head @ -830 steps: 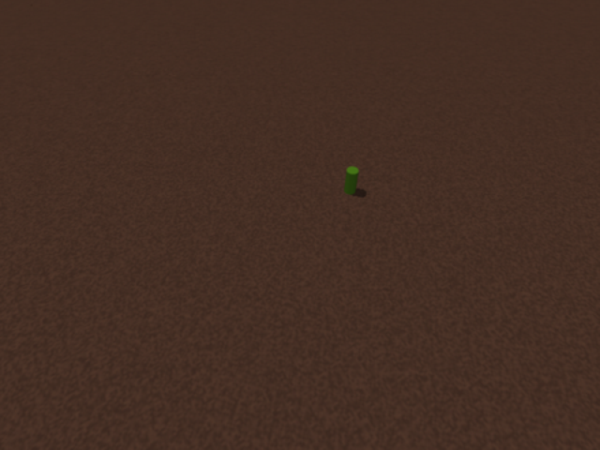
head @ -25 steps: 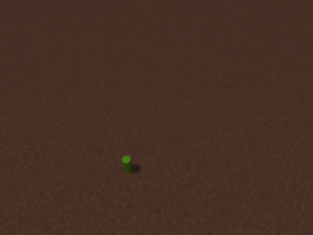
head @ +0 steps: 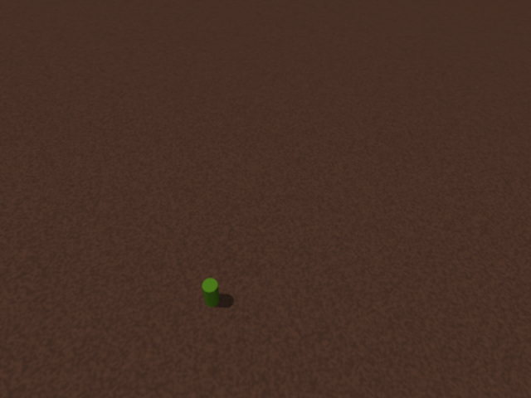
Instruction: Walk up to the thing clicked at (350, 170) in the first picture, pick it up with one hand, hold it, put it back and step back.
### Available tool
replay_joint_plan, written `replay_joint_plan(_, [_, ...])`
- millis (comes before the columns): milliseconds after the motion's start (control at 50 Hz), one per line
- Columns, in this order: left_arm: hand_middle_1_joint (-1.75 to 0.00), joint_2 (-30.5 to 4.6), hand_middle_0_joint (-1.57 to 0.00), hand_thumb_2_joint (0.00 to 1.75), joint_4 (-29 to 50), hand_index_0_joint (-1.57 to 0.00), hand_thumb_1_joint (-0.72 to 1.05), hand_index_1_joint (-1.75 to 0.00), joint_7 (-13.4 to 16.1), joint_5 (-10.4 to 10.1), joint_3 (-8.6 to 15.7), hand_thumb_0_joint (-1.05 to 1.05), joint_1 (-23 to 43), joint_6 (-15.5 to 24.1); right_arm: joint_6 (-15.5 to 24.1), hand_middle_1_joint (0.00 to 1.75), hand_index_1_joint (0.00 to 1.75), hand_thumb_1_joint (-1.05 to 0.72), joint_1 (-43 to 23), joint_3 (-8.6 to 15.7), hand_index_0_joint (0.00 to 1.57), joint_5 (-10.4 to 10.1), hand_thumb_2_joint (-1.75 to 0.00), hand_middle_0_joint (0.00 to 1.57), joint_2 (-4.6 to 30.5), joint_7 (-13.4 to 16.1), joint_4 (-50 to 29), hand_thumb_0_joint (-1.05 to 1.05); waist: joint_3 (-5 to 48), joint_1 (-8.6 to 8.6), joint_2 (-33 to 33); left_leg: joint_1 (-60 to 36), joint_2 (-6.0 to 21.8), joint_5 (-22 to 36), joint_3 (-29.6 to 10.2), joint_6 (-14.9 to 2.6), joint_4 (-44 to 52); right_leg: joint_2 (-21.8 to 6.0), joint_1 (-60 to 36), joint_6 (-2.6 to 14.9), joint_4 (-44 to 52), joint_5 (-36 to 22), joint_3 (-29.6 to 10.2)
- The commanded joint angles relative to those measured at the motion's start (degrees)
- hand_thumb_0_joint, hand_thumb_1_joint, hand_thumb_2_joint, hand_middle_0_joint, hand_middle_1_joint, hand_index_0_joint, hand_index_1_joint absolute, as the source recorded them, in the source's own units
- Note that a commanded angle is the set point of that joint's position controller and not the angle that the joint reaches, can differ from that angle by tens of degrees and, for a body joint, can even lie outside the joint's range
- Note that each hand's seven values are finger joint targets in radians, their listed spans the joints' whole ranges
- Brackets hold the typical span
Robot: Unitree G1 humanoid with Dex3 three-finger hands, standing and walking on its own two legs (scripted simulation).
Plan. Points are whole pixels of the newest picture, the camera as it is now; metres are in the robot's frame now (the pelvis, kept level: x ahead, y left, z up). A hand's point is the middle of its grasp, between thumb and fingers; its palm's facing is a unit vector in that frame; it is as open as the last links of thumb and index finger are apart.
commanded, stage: walk up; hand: left
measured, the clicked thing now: (211, 292) +0.59 +0.18 -0.71
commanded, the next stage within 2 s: none
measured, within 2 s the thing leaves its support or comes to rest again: neither
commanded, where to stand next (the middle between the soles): +0.26 -0.01 m, yaw -2 degrees
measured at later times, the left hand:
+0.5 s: hand (166, 315) +0.29 +0.19 -0.13, palm faces -0.05 -0.93 -0.36, open 7.4 cm
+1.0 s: hand (154, 339) +0.26 +0.21 -0.18, palm faces -0.03 -0.93 -0.36, open 7.4 cm
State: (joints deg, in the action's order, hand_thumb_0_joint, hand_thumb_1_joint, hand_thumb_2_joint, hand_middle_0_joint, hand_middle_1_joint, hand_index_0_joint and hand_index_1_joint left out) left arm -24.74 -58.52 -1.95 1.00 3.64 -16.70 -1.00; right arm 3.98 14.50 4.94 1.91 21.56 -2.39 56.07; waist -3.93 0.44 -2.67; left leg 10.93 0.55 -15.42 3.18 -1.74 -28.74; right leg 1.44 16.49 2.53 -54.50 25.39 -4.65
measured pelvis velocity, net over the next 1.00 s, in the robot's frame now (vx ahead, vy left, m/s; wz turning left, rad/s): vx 0.17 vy -0.06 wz -0.03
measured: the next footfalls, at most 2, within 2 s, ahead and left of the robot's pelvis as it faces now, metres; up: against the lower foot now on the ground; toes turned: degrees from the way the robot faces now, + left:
right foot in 0.32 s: +0.26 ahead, -0.15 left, +0.00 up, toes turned -5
left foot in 0.74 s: +0.28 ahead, +0.06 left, +0.00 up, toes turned -1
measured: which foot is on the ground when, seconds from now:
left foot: down 0.00-0.36, up 0.38-0.72, down 0.74-1.00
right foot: up 0.00-0.30, down 0.32-0.76, up 0.78-1.00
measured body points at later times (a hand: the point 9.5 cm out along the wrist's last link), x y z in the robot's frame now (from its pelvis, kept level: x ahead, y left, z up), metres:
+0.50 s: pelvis +0.15 -0.06 -0.01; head +0.18 -0.08 +0.44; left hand +0.29 +0.24 -0.10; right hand +0.19 -0.36 -0.14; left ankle +0.09 +0.09 -0.65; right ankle +0.22 -0.15 -0.74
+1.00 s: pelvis +0.17 -0.06 -0.02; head +0.23 -0.04 +0.43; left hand +0.26 +0.26 -0.15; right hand +0.28 -0.37 -0.12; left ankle +0.24 +0.06 -0.74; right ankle +0.12 -0.20 -0.72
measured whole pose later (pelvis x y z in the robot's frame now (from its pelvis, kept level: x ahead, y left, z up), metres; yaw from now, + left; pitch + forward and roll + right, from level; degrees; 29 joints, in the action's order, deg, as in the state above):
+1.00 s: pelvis +0.17 -0.06 -0.02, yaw -2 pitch +0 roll -1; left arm -23.1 -52.7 0.1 -0.7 2.4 -10.1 -1.2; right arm 0.5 8.8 1.5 1.6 21.8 0.1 49.0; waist -7.2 -0.7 -1.2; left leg 24.5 1.8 -14.7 0.8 -0.8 -39.5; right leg 0.1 15.7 0.8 -44.6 29.6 -2.6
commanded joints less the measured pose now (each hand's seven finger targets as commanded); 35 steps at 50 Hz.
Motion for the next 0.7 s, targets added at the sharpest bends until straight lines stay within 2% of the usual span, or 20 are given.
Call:
replay_joint_plan(0, [-0.30,-10.34,-0.20,0.90,5.71,-0.20,0.90,-0.30,-0.14,-0.51,2.18,0.00,0.02,3.04,1.68,0.30,0.30,-0.90,1.31,2.54,0.20,-0.98,-0.90,0.20,13.88,1.60,-6.11,0.00,-0.93,0.18,8.78,-11.74,14.80,6.43,-15.91,-6.98,15.31,-4.11,16.71,-0.44,-2.21,-5.37,-3.33])
replay_joint_plan(60, [-0.30,-8.84,-0.20,0.90,7.85,-0.20,0.90,-0.30,-0.81,-0.37,1.73,0.00,1.92,2.62,1.99,0.30,0.30,-0.90,5.51,2.66,0.20,-1.28,-0.90,0.20,14.09,1.99,-6.28,0.00,-2.02,1.49,9.27,-11.39,13.41,25.25,-9.99,-5.91,13.86,-3.55,15.72,-1.75,1.58,-10.22,-1.54])
replay_joint_plan(100, [-0.30,-8.28,-0.20,0.90,9.82,-0.20,0.90,-0.30,-1.00,-0.39,1.52,0.00,3.68,2.55,1.81,0.30,0.30,-0.90,5.19,2.72,0.20,-1.41,-0.90,0.20,14.48,2.10,-7.58,0.00,-2.85,1.29,10.20,-11.53,14.10,29.79,-7.58,-8.60,12.99,-4.12,16.20,-2.01,5.77,-11.00,0.27])
replay_joint_plan(120, [-0.30,-8.13,-0.20,0.90,10.57,-0.20,0.90,-0.30,-1.17,-0.29,1.49,0.00,4.25,2.58,1.71,0.30,0.30,-0.90,4.67,2.80,0.20,-1.37,-0.90,0.20,14.89,2.04,-8.28,0.00,-3.17,1.13,10.49,-10.13,14.03,29.74,-6.13,-9.07,12.78,-4.68,14.76,-2.03,8.75,-12.09,1.27])
replay_joint_plan(180, [-0.30,-7.14,-0.20,0.90,12.35,-0.20,0.90,-0.30,-2.05,0.04,1.51,0.00,7.41,2.81,1.38,0.30,0.30,-0.90,4.10,2.74,0.20,-1.53,-0.90,0.20,14.83,1.84,-10.09,0.00,-2.50,1.64,10.55,-6.23,11.60,27.58,-2.13,-7.50,10.53,-5.29,7.18,-1.16,18.26,-17.78,5.53])
replay_joint_plan(220, [-0.30,-6.85,-0.20,0.90,12.51,-0.20,0.90,-0.30,-2.31,0.16,2.02,0.00,7.51,2.78,1.04,0.30,0.30,-0.90,4.83,2.72,0.20,-1.45,-0.90,0.20,15.10,1.90,-10.82,0.00,-1.39,1.61,10.07,-3.81,11.97,22.93,-3.07,-7.26,9.03,-4.38,2.65,-0.27,18.78,-18.35,6.85])
replay_joint_plan(260, [-0.30,-6.76,-0.20,0.90,11.70,-0.20,0.90,-0.30,-1.84,0.23,2.37,0.00,5.31,2.89,0.56,0.30,0.30,-0.90,4.12,2.46,0.20,-1.46,-0.90,0.20,15.09,2.29,-11.50,0.00,-1.07,-0.13,7.86,-0.34,12.57,21.64,-4.21,-6.99,4.66,-3.63,-2.59,0.58,20.08,-17.83,6.98])
replay_joint_plan(280, [-0.30,-7.45,-0.20,0.90,10.68,-0.20,0.90,-0.30,-1.49,0.29,2.96,0.00,2.37,3.15,0.36,0.30,0.30,-0.90,4.05,2.17,0.20,-1.69,-0.90,0.20,14.52,2.42,-12.03,0.00,0.35,-2.03,4.51,2.65,11.66,22.61,-3.82,-6.00,-1.48,-2.79,-9.01,1.24,22.24,-18.85,6.92])
replay_joint_plan(300, [-0.30,-9.69,-0.20,0.90,9.79,-0.20,0.90,-0.30,-0.97,0.42,3.91,0.00,-1.74,3.76,0.42,0.30,0.30,-0.90,5.41,1.08,0.20,-1.85,-0.90,0.20,12.29,2.43,-12.33,0.00,3.49,-4.02,-0.25,4.75,8.54,22.90,-1.56,-4.58,-11.33,-2.41,-16.01,2.50,24.01,-18.57,6.49])
replay_joint_plan(320, [-0.30,-12.98,-0.20,0.90,9.69,-0.20,0.90,-0.30,-0.37,0.62,5.23,0.00,-5.56,4.16,0.57,0.30,0.30,-0.90,9.05,0.12,0.20,-2.10,-0.90,0.20,9.74,2.45,-12.72,0.00,7.21,-5.16,-10.25,10.37,3.48,12.97,1.09,-2.58,-24.95,-9.32,-22.20,4.85,28.92,-17.55,-4.23])
replay_joint_plan(340, [-0.30,-15.66,-0.20,0.90,11.25,-0.20,0.90,-0.30,0.01,-0.10,5.53,0.00,-7.33,4.20,0.09,0.30,0.30,-0.90,11.96,-0.42,0.20,-2.56,-0.90,0.20,8.45,2.54,-12.80,0.00,10.01,-5.12,-15.99,16.55,-4.60,-14.41,-0.10,-0.41,-37.84,-23.67,-23.56,11.62,36.90,-15.85,-27.50])
replay_joint_plan(360, [-0.30,-16.38,-0.20,0.90,11.96,-0.20,0.90,-0.30,0.27,-0.70,5.62,0.00,-4.50,4.01,-0.65,0.30,0.30,-0.90,10.76,0.78,0.20,-2.11,-0.90,0.20,13.56,3.32,-11.26,0.00,7.43,-4.93,-11.37,17.44,-1.95,-18.83,-4.50,-0.49,-42.25,-25.51,-18.59,15.64,37.39,-12.54,-31.96])
replay_joint_plan(380, [-0.30,-14.57,-0.20,0.90,12.39,-0.20,0.90,-0.30,0.55,-1.21,5.33,0.00,-3.13,3.67,-0.60,0.30,0.30,-0.90,9.26,1.16,0.20,-2.04,-0.90,0.20,14.68,3.41,-10.56,0.00,5.21,-4.63,-8.25,17.43,-0.75,-17.55,-6.72,-0.55,-44.14,-23.90,-14.74,15.62,38.10,-12.71,-27.85])
replay_joint_plan(400, [-0.30,-12.82,-0.20,0.90,12.77,-0.20,0.90,-0.30,0.84,-1.30,4.81,0.00,-1.60,3.54,-0.53,0.30,0.30,-0.90,8.42,1.10,0.20,-2.56,-0.90,0.20,14.12,3.32,-9.88,0.00,3.53,-3.88,-5.33,16.84,-0.01,-14.43,-9.20,-0.60,-44.13,-20.84,-11.26,13.74,37.63,-16.36,-19.83])
replay_joint_plan(440, [-0.30,-9.73,-0.20,0.90,13.90,-0.20,0.90,-0.30,1.28,-1.24,3.73,0.00,3.00,3.68,-0.97,0.30,0.30,-0.90,11.33,0.46,0.20,-2.64,-0.90,0.20,11.63,2.89,-8.68,0.00,1.77,-0.65,-5.21,14.31,1.23,-8.67,-8.63,0.02,-39.03,-14.71,-5.32,9.00,36.80,-19.31,-7.87])
replay_joint_plan(500, [-0.30,-7.80,-0.20,0.90,15.09,-0.20,0.90,-0.30,1.53,-0.30,2.56,0.00,3.89,4.25,-1.68,0.30,0.30,-0.90,11.03,-0.27,0.20,-2.05,-0.90,0.20,9.68,2.67,-8.13,0.00,1.96,-0.65,-3.45,10.62,0.08,-5.50,-6.83,1.54,-31.65,-12.08,-1.22,9.08,35.04,-30.28,-0.97])
replay_joint_plan(560, [-0.30,-7.94,-0.20,0.90,15.06,-0.20,0.90,-0.30,2.09,0.35,2.52,0.00,4.93,3.76,-1.59,0.30,0.30,-0.90,7.67,-0.45,0.20,-1.87,-0.90,0.20,9.38,3.16,-8.01,0.00,2.61,-1.42,-5.03,9.64,0.86,-6.11,-4.80,3.37,-19.26,-13.50,-1.80,10.65,32.89,-37.25,0.81])
replay_joint_plan(620, [-0.30,-9.80,-0.20,0.90,15.79,-0.20,0.90,-0.30,2.13,-0.10,2.44,0.00,6.79,2.49,-1.74,0.30,0.30,-0.90,6.68,-0.21,0.20,-1.40,-0.90,0.20,9.86,3.72,-7.82,0.00,4.99,-1.06,-6.44,6.79,0.87,-2.71,-2.62,2.72,-14.19,-16.45,-2.15,10.54,27.60,-42.16,-1.72])
replay_joint_plan(660, [-0.30,-10.36,-0.20,0.90,15.64,-0.20,0.90,-0.30,2.20,-0.93,2.27,0.00,7.97,1.60,-1.92,0.30,0.30,-0.90,7.09,0.23,0.20,-1.06,-0.90,0.20,10.36,3.95,-7.49,0.00,6.42,0.33,-5.13,2.67,-0.04,2.45,-2.17,1.23,-10.22,-16.49,0.82,9.17,23.76,-37.54,-2.32])
replay_joint_plan(680, [-0.30,-10.10,-0.20,0.90,15.73,-0.20,0.90,-0.30,2.22,-1.23,1.91,0.00,8.81,1.10,-2.02,0.30,0.30,-0.90,7.14,0.59,0.20,-0.77,-0.90,0.20,11.04,3.95,-7.49,0.00,6.38,1.06,-4.09,-0.27,0.06,5.21,-2.95,0.13,-8.17,-16.11,4.58,7.95,22.42,-30.90,-2.67])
